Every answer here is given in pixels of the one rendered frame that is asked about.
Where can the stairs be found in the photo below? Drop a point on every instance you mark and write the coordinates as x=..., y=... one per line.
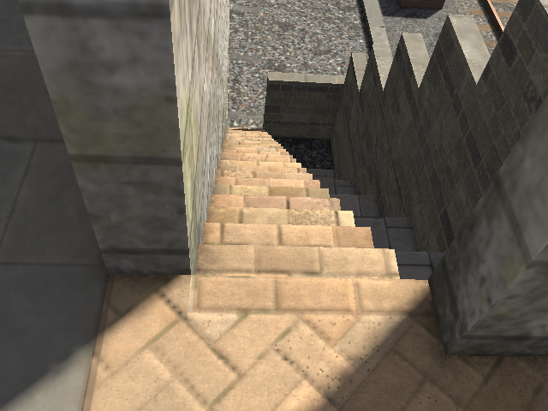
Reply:
x=269, y=218

